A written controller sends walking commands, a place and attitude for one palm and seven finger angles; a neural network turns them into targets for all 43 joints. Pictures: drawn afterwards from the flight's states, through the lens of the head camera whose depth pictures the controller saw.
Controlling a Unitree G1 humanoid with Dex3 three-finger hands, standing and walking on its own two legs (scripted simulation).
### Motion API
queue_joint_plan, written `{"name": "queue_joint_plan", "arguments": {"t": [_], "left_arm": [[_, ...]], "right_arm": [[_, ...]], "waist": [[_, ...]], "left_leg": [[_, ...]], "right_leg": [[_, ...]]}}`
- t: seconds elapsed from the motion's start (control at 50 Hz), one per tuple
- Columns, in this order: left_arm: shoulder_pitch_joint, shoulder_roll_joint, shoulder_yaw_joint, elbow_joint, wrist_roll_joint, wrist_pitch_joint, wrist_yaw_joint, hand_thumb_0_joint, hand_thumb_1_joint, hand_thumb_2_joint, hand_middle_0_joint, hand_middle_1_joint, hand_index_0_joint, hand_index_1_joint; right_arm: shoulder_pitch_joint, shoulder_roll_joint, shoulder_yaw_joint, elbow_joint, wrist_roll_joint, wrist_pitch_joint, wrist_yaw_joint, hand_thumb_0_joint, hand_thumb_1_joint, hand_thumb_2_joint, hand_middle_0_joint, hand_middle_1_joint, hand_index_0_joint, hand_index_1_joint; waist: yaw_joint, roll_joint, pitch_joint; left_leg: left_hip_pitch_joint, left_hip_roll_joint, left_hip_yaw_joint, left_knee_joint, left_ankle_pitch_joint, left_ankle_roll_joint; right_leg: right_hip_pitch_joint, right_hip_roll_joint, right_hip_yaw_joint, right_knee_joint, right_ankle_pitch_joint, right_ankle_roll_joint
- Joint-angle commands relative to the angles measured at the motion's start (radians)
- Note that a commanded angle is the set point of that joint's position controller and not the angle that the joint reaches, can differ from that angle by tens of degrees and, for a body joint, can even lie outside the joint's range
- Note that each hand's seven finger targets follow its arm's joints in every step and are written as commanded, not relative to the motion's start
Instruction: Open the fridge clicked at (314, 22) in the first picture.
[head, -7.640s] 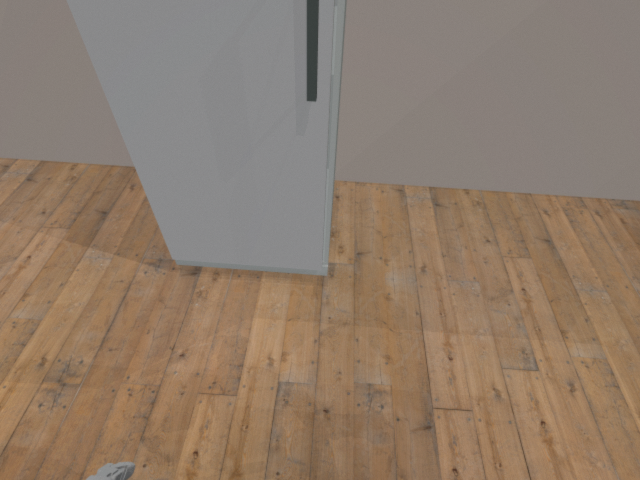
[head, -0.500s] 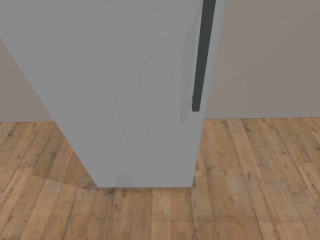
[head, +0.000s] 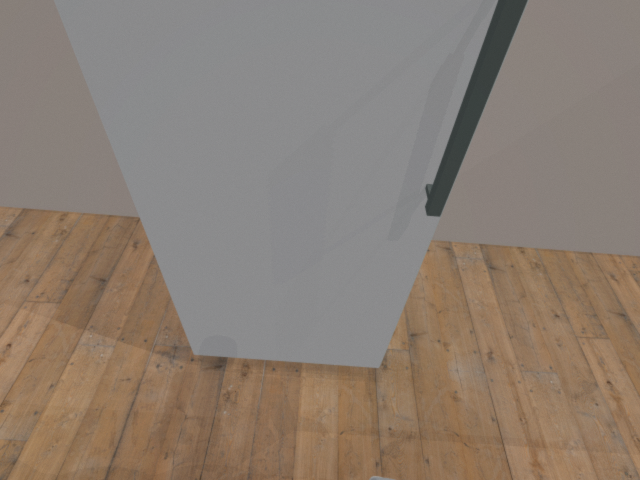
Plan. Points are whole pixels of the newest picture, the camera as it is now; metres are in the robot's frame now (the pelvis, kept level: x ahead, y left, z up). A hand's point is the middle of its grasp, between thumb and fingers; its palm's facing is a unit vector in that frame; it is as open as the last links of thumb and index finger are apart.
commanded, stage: come to a stop and stand still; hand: right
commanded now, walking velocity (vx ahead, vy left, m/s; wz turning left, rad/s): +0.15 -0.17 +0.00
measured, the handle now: (462, 116) +0.54 -0.14 +0.21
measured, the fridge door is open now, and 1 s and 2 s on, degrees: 0 0 0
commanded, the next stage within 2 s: look again from close up in 1.16 s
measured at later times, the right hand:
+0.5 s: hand out of the picture -0.03 -0.16 -0.14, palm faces +0.05 +0.98 -0.20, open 7.3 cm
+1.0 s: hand out of the picture -0.03 -0.19 -0.15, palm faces +0.04 +0.98 -0.17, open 7.3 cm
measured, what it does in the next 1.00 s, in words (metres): stands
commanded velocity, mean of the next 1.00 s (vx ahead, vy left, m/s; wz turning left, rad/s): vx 0.03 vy -0.01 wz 0.00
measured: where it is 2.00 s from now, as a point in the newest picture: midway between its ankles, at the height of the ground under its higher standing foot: outside the picture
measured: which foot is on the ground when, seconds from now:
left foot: down 0.00-1.00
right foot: down 0.00-1.00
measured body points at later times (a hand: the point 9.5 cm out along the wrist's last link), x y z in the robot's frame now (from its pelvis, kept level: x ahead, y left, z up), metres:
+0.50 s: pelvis -0.03 +0.01 +0.02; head -0.04 +0.02 +0.47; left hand -0.04 +0.22 -0.15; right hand -0.03 -0.21 -0.13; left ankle -0.01 +0.09 -0.72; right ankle +0.00 -0.10 -0.69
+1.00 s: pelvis -0.02 -0.02 +0.02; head -0.02 -0.02 +0.47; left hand -0.03 +0.19 -0.14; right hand -0.03 -0.24 -0.14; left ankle -0.01 +0.09 -0.72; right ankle +0.00 -0.12 -0.72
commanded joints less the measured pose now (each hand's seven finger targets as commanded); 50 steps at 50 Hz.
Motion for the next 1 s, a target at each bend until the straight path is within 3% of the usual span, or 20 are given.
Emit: {"name": "queue_joint_plan", "arguments": {"t": [0.0,0.06,0.08,0.1,0.12,0.14,0.18,0.22,0.26,0.3,0.32,0.34,0.36,0.42,0.5,0.56,0.58,0.62,0.64,0.98], "left_arm": [[0.027,0.032,0.001,-0.113,0.003,-0.015,-0.010,0.000,0.900,0.900,-0.200,-0.300,-0.200,-0.300],[0.170,0.033,-0.008,-0.074,0.013,-0.025,-0.009,0.000,0.900,0.900,-0.200,-0.300,-0.200,-0.300],[0.226,0.060,-0.006,-0.062,0.021,-0.029,-0.004,0.000,0.900,0.900,-0.200,-0.300,-0.200,-0.300],[0.255,0.112,0.000,-0.066,0.035,-0.031,0.001,0.000,0.900,0.900,-0.200,-0.300,-0.200,-0.300],[0.236,0.124,0.003,-0.074,0.029,-0.039,0.009,0.000,0.900,0.900,-0.200,-0.300,-0.200,-0.300],[0.185,0.118,-0.001,-0.081,0.023,-0.040,0.011,0.000,0.900,0.900,-0.200,-0.300,-0.200,-0.300],[0.087,0.104,-0.011,-0.106,0.023,-0.049,0.012,0.000,0.900,0.900,-0.200,-0.300,-0.200,-0.300],[0.095,0.106,-0.013,-0.093,0.023,-0.057,0.014,0.000,0.900,0.900,-0.200,-0.300,-0.200,-0.300],[0.132,0.095,-0.017,-0.068,0.022,-0.058,0.019,0.000,0.900,0.900,-0.200,-0.300,-0.200,-0.300],[0.142,0.082,-0.020,-0.049,0.016,-0.049,0.021,0.000,0.900,0.900,-0.200,-0.300,-0.200,-0.300],[0.142,0.047,-0.025,-0.051,0.010,-0.046,0.019,0.000,0.900,0.900,-0.200,-0.300,-0.200,-0.300],[0.136,0.002,-0.035,-0.058,0.000,-0.045,0.015,0.000,0.900,0.900,-0.200,-0.300,-0.200,-0.300],[0.138,0.012,-0.029,-0.065,0.008,-0.039,0.013,0.000,0.900,0.900,-0.200,-0.300,-0.200,-0.300],[0.182,-0.001,-0.032,0.001,0.004,-0.039,0.007,0.000,0.900,0.900,-0.200,-0.300,-0.200,-0.300],[0.214,-0.055,-0.049,0.042,-0.002,-0.061,0.017,0.000,0.900,0.900,-0.200,-0.300,-0.200,-0.300],[0.215,-0.015,-0.051,0.059,-0.001,-0.081,0.035,0.000,0.900,0.900,-0.200,-0.300,-0.200,-0.300],[0.201,-0.009,-0.051,0.057,0.000,-0.078,0.038,0.000,0.900,0.900,-0.200,-0.300,-0.200,-0.300],[0.168,-0.019,-0.057,0.069,-0.002,-0.077,0.037,0.000,0.900,0.900,-0.200,-0.300,-0.200,-0.300],[0.164,-0.020,-0.057,0.072,-0.004,-0.077,0.038,0.000,0.900,0.900,-0.200,-0.300,-0.200,-0.300],[0.158,-0.001,-0.060,0.112,-0.003,-0.080,0.040,0.000,0.900,0.900,-0.200,-0.300,-0.200,-0.300]], "right_arm": [[-0.025,-0.255,-0.069,-0.108,-0.002,-0.008,-0.021,0.000,-0.900,-0.900,0.200,0.300,0.200,0.300],[-0.047,-0.235,-0.072,-0.117,0.002,0.018,-0.014,0.000,-0.900,-0.900,0.200,0.300,0.200,0.300],[-0.043,-0.194,-0.063,-0.124,0.005,0.030,-0.010,0.000,-0.900,-0.900,0.200,0.300,0.200,0.300],[-0.039,-0.134,-0.051,-0.139,0.009,0.038,-0.005,0.000,-0.900,-0.900,0.200,0.300,0.200,0.300],[-0.048,-0.110,-0.039,-0.145,0.007,0.035,-0.010,0.000,-0.900,-0.900,0.200,0.300,0.200,0.300],[-0.025,-0.117,-0.039,-0.146,0.002,0.025,-0.007,0.000,-0.900,-0.900,0.200,0.300,0.200,0.300],[0.040,-0.096,-0.040,-0.113,0.008,0.015,0.010,0.000,-0.900,-0.900,0.200,0.300,0.200,0.300],[0.081,-0.067,-0.028,-0.092,0.010,0.018,0.017,0.000,-0.900,-0.900,0.200,0.300,0.200,0.300],[0.097,-0.050,-0.020,-0.084,0.012,0.012,0.017,0.000,-0.900,-0.900,0.200,0.300,0.200,0.300],[0.179,-0.047,-0.020,-0.051,0.012,0.009,0.011,0.000,-0.900,-0.900,0.200,0.300,0.200,0.300],[0.210,-0.075,-0.026,-0.045,0.005,0.005,0.004,0.000,-0.900,-0.900,0.200,0.300,0.200,0.300],[0.209,-0.131,-0.032,-0.047,0.004,-0.002,-0.005,0.000,-0.900,-0.900,0.200,0.300,0.200,0.300],[0.156,-0.174,-0.043,-0.065,0.010,-0.007,-0.005,0.000,-0.900,-0.900,0.200,0.300,0.200,0.300],[0.034,-0.129,-0.031,-0.067,0.017,-0.032,-0.010,0.000,-0.900,-0.900,0.200,0.300,0.200,0.300],[0.085,-0.120,-0.026,-0.016,0.016,-0.026,-0.006,0.000,-0.900,-0.900,0.200,0.300,0.200,0.300],[0.129,-0.074,-0.012,0.012,0.023,-0.023,-0.001,0.000,-0.900,-0.900,0.200,0.300,0.200,0.300],[0.137,-0.071,-0.012,0.017,0.022,-0.023,-0.002,0.000,-0.900,-0.900,0.200,0.300,0.200,0.300],[0.129,-0.076,-0.007,0.040,0.022,-0.015,-0.002,0.000,-0.900,-0.900,0.200,0.300,0.200,0.300],[0.136,-0.076,-0.005,0.046,0.021,-0.015,-0.003,0.000,-0.900,-0.900,0.200,0.300,0.200,0.300],[0.126,-0.063,0.006,0.084,0.021,-0.013,-0.006,0.000,-0.900,-0.900,0.200,0.300,0.200,0.300]], "waist": [[-0.012,0.211,0.022],[0.028,0.180,0.033],[0.046,0.056,0.054],[0.054,-0.182,0.073],[0.051,-0.285,0.099],[0.007,-0.188,0.091],[-0.042,-0.037,0.038],[-0.039,-0.032,0.007],[-0.030,-0.023,-0.008],[-0.060,0.054,0.005],[-0.066,0.153,0.043],[-0.057,0.278,0.063],[-0.027,0.234,0.017],[0.021,0.210,0.057],[0.008,0.138,0.000],[-0.013,0.012,-0.007],[-0.022,0.045,0.001],[-0.026,-0.013,0.023],[-0.029,0.014,0.037],[-0.024,0.050,0.017]], "left_leg": [[-0.115,0.273,-0.282,-0.388,-0.122,0.168],[-0.255,0.185,-0.188,-0.324,-0.358,0.108],[-0.311,0.100,-0.116,-0.202,-0.385,0.073],[-0.324,-0.025,0.023,0.023,-0.329,0.024],[-0.305,-0.069,0.015,0.225,-0.249,0.022],[-0.291,-0.039,-0.042,0.341,-0.208,0.042],[-0.160,-0.012,-0.033,0.345,-0.134,0.042],[-0.069,-0.017,0.016,0.215,-0.121,0.040],[0.019,-0.032,0.029,0.027,-0.121,0.043],[0.193,-0.035,0.004,-0.208,-0.064,0.049],[0.225,0.046,-0.137,-0.348,-0.176,0.080],[0.177,0.230,-0.392,-0.493,-0.299,0.155],[0.036,0.336,-0.485,-0.576,-0.347,0.209],[-0.065,0.230,-0.310,-0.542,-0.147,0.185],[-0.029,0.148,-0.199,-0.426,-0.015,0.139],[-0.025,0.056,-0.127,-0.328,0.048,0.066],[0.011,0.052,-0.121,-0.341,0.044,0.061],[0.049,0.056,-0.112,-0.335,0.042,0.053],[0.061,0.056,-0.112,-0.340,0.049,0.051],[0.102,0.065,-0.086,-0.327,0.110,0.042]], "right_leg": [[0.032,0.007,-0.012,-0.028,-0.026,-0.004],[0.260,0.045,-0.062,-0.292,0.010,-0.021],[0.264,-0.006,0.040,-0.397,-0.103,-0.053],[0.183,-0.144,0.266,-0.579,-0.318,-0.123],[0.074,-0.222,0.470,-0.708,-0.420,-0.189],[0.034,-0.240,0.486,-0.696,-0.384,-0.232],[-0.045,-0.213,0.355,-0.676,-0.275,-0.213],[-0.033,-0.184,0.262,-0.675,-0.237,-0.189],[-0.007,-0.175,0.230,-0.644,-0.206,-0.184],[-0.093,-0.142,0.177,-0.580,-0.237,-0.141],[-0.167,-0.067,0.102,-0.455,-0.194,-0.093],[-0.206,0.034,-0.007,-0.278,-0.077,-0.038],[-0.086,0.035,-0.004,-0.130,-0.023,-0.026],[0.000,-0.001,0.026,-0.053,0.055,-0.026],[0.194,0.025,-0.021,-0.366,0.137,-0.015],[0.235,-0.066,0.072,-0.466,0.244,-0.044],[0.185,-0.082,0.068,-0.457,0.227,-0.045],[0.132,-0.073,0.082,-0.493,0.169,-0.042],[0.113,-0.073,0.087,-0.497,0.157,-0.044],[0.136,-0.073,0.106,-0.546,0.174,-0.053]]}}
